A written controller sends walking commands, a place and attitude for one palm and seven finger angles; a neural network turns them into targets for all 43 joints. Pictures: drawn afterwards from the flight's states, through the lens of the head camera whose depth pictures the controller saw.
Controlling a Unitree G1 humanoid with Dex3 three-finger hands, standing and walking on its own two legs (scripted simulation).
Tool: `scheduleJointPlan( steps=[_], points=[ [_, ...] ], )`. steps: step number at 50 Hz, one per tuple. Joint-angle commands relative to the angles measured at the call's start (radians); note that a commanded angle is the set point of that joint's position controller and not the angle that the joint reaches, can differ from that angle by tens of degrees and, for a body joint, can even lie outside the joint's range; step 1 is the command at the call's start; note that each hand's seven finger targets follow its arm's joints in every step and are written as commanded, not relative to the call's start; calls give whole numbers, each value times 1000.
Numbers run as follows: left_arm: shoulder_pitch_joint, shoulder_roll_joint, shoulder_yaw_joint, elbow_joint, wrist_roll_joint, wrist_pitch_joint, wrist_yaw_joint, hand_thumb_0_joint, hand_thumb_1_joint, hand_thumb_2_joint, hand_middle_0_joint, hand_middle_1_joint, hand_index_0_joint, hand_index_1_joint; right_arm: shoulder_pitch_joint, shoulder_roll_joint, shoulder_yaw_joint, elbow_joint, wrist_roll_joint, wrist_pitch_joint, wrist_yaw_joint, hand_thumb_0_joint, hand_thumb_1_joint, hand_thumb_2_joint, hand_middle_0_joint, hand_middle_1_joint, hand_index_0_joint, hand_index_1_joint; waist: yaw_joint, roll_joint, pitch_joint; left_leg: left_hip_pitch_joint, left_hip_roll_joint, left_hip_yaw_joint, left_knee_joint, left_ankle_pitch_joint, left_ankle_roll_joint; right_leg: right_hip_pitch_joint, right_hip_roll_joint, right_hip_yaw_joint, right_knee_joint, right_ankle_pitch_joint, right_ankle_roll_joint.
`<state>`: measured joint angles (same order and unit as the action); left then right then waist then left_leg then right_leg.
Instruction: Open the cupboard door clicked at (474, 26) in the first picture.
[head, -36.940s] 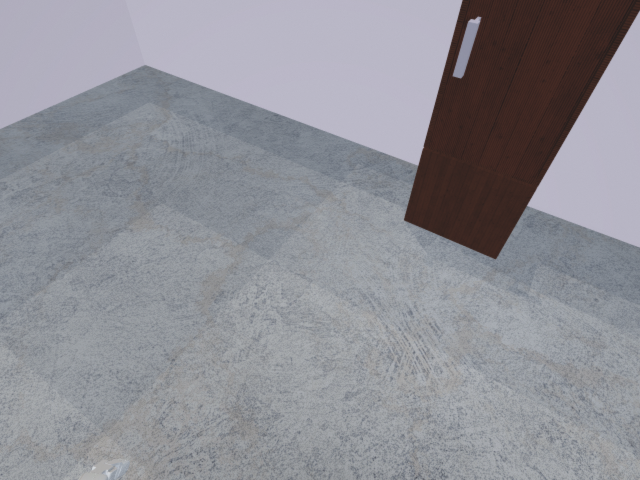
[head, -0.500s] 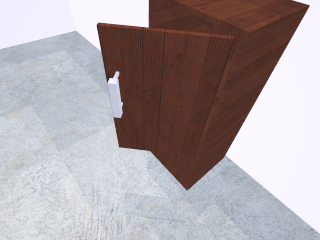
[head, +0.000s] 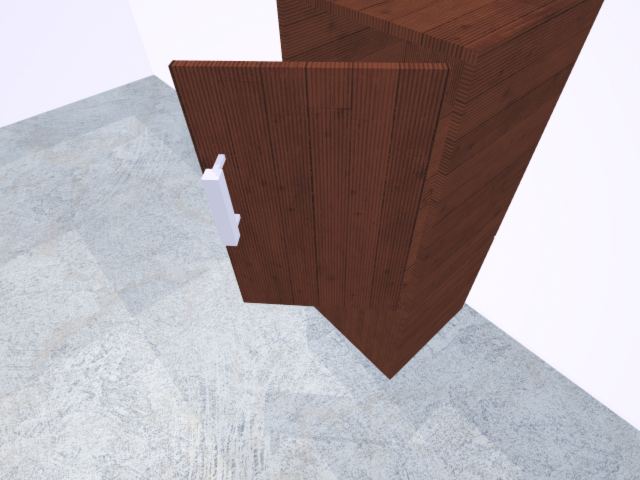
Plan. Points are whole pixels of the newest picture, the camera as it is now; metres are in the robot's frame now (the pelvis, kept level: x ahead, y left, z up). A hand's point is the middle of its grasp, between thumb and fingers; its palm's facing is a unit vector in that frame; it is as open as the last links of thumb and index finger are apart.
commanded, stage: look again from close up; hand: left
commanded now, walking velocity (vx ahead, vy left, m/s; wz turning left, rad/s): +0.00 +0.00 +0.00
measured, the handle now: (225, 200) +0.54 +0.20 +0.03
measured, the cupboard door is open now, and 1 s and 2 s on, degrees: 44 44 44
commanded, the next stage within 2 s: raise the hand with hooked fingers in 0.40 s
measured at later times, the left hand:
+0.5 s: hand out of the picture +0.04 +0.17 -0.17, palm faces +0.00 -0.98 -0.21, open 7.3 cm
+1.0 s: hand out of the picture +0.13 +0.20 -0.06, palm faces +0.09 -1.00 -0.02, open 9.0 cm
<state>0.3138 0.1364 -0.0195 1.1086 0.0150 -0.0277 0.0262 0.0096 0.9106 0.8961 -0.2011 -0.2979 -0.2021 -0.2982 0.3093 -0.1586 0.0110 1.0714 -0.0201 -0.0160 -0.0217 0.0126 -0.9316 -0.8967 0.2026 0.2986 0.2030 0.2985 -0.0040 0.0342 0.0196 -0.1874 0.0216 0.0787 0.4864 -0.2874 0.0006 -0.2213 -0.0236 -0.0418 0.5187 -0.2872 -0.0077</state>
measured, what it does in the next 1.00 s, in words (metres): lowers itself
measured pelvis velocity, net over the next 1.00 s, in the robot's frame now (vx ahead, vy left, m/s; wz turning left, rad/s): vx -0.04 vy -0.01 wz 0.06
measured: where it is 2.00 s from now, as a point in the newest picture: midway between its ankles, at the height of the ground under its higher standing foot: outside the picture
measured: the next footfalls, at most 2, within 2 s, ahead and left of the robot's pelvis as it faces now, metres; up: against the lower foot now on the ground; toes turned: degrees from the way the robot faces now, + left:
none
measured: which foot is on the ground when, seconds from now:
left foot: down 0.00-1.00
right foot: down 0.00-1.00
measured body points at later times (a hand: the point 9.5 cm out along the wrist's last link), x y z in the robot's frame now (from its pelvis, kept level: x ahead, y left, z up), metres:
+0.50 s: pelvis +0.01 -0.01 +0.00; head +0.03 -0.01 +0.45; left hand +0.04 +0.22 -0.15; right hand +0.02 -0.23 -0.16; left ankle -0.02 +0.12 -0.74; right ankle -0.01 -0.11 -0.74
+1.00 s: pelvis -0.04 -0.01 -0.08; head +0.01 +0.01 +0.37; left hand +0.12 +0.26 -0.05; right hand +0.21 -0.24 -0.10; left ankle -0.02 +0.12 -0.74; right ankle -0.01 -0.11 -0.74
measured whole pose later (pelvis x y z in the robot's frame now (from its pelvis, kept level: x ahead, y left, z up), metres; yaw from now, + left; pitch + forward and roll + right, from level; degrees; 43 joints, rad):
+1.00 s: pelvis -0.04 -0.01 -0.08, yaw +3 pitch +11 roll -1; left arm 0.42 0.22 0.20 0.15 -0.28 -0.53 -0.37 0.02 0.52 0.73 -0.23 -0.55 -0.23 -0.55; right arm 0.15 -0.28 -0.05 0.50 0.02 -0.27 -0.04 0.01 -0.91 -0.90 0.20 0.30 0.20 0.30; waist 0.05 -0.04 -0.09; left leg -0.80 0.04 -0.01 1.11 -0.50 -0.02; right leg -0.78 -0.04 -0.11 1.09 -0.50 -0.04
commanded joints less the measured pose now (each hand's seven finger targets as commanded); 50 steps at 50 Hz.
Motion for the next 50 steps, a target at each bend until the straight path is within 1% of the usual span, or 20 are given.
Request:
scheduleJointPlan(
  steps=[1,16,24,25,26,27,28,29,30,31,32,34,36,38,39,41,45,47,48,50],
  points=[
    [41,116,22,-29,-6,-10,12,0,900,900,-200,-300,-200,-300,40,-83,-7,-24,6,-23,-3,0,-900,-900,200,300,200,300,6,-54,46,-37,82,-86,-115,129,30,3,-76,99,-97,150,-36],
    [-13,150,36,-41,-5,-8,12,0,900,900,-200,-300,-200,-300,29,-86,-15,15,5,-21,-8,0,-900,-900,200,300,200,300,7,-45,-3,21,87,-64,-110,211,19,51,-90,100,-92,317,-40],
    [-25,153,36,-36,-2,-5,10,0,900,900,-200,-300,-200,-300,3,-95,-17,20,6,-16,-11,0,-900,-900,200,300,200,300,5,-40,31,25,89,-65,-120,195,18,34,-88,104,-116,296,-39],
    [84,157,40,7,5,-17,51,0,900,900,-200,-300,-200,-300,-85,-128,-31,-43,18,-18,-4,0,-900,-900,200,300,200,300,41,-99,25,-52,102,-20,118,244,-11,56,-159,165,-105,765,1],
    [-693,411,201,-1534,-197,-244,33,0,877,890,-202,-315,-202,-315,-71,-278,-51,-378,67,-177,-45,0,-900,-900,200,300,200,300,-64,102,-480,173,-21,-50,-36,389,27,172,-64,93,-23,652,-33],
    [-183,318,186,-1231,-112,-183,57,0,853,880,-203,-330,-203,-330,-139,-187,-29,-332,43,-260,-81,0,-900,-900,200,300,200,300,30,252,-433,228,-1,-28,-49,561,42,149,-5,63,17,443,-51],
    [-157,258,155,-1142,-145,-139,103,0,830,870,-205,-345,-205,-345,-136,-201,-39,-269,59,-278,-85,0,-900,-900,200,300,200,300,5,239,-351,157,16,-45,-23,464,9,68,-9,5,-6,259,-36],
    [120,-15,-4,-951,-164,-49,82,0,807,860,-207,-360,-207,-360,-110,-152,-40,-269,74,-276,-74,0,-900,-900,200,300,200,300,-24,88,-189,88,32,-56,-29,428,19,-19,-2,-19,-26,236,-16],
    [-78,27,23,-1138,-200,-85,57,0,783,850,-208,-375,-208,-375,-138,-203,-47,-355,73,-290,-65,0,-900,-900,200,300,200,300,-40,10,-72,14,20,-84,-11,345,19,-68,-9,-31,-23,248,-6],
    [-84,106,107,-1124,-196,-138,35,0,760,840,-210,-390,-210,-390,-122,-222,-73,-371,58,-301,-66,0,-900,-900,200,300,200,300,-57,-80,-76,-23,8,-76,27,266,21,-129,-2,-43,-19,190,0],
    [-36,89,112,-1043,-191,-192,8,0,737,830,-212,-405,-212,-405,-123,-222,-77,-392,42,-309,-65,0,-900,-900,200,300,200,300,-55,-174,-13,-105,-4,-77,63,194,23,-204,5,-56,-1,132,8],
    [172,41,144,-853,-211,-295,-75,0,690,810,-215,-435,-215,-435,-139,-210,-82,-448,36,-305,-42,0,-900,-900,200,300,200,300,6,-287,21,-262,-26,-72,128,84,6,-283,9,-58,67,21,6],
    [294,40,174,-838,-242,-432,-193,0,643,790,-218,-465,-218,-465,-175,-209,-98,-508,29,-307,-15,0,-900,-900,200,300,200,300,56,-315,-49,-376,-39,-53,214,50,-6,-299,11,-40,167,23,-3],
    [326,93,219,-829,-254,-540,-321,0,597,770,-222,-495,-222,-495,-184,-222,-114,-570,34,-304,17,0,-900,-900,200,300,200,300,82,-172,-128,-412,-56,-35,294,88,-17,-271,-2,-8,258,130,-25],
    [294,127,228,-852,-254,-583,-382,0,573,760,-223,-510,-223,-510,-198,-226,-112,-600,35,-303,29,0,-900,-900,200,300,200,300,74,-116,-169,-438,-63,-29,338,86,-18,-281,-9,9,291,150,-29],
    [188,207,281,-926,-259,-608,-443,0,527,740,-227,-540,-227,-540,-207,-228,-111,-650,46,-296,27,0,-900,-900,200,300,200,300,72,-64,-251,-501,-65,-15,404,51,-3,-327,-15,47,335,95,-26],
    [-77,243,327,-1212,-346,-604,-423,0,433,700,-233,-600,-233,-600,-188,-211,-99,-714,53,-288,-2,0,-900,-900,200,300,200,300,29,32,-325,-513,-52,-36,464,-57,15,-410,-6,98,327,-149,-11],
    [-185,249,314,-1363,-352,-630,-385,0,387,680,-237,-630,-237,-630,-160,-203,-85,-699,47,-294,-18,0,-900,-900,200,300,200,300,-1,113,-368,-467,-35,-63,488,-37,24,-439,8,87,349,-118,-17],
    [-257,268,298,-1418,-350,-637,-381,0,363,670,-238,-645,-238,-645,-140,-213,-77,-684,43,-296,-26,0,-900,-900,200,300,200,300,-28,94,-364,-478,-24,-77,511,-40,27,-465,18,87,368,-116,-19],
    [-204,226,230,-1396,-323,-627,-387,0,317,650,-242,-675,-242,-675,-123,-215,-70,-660,46,-303,-38,0,-900,-900,200,300,200,300,-55,81,-338,-477,-12,-92,512,-46,33,-501,25,68,369,-111,-22]
  ],
)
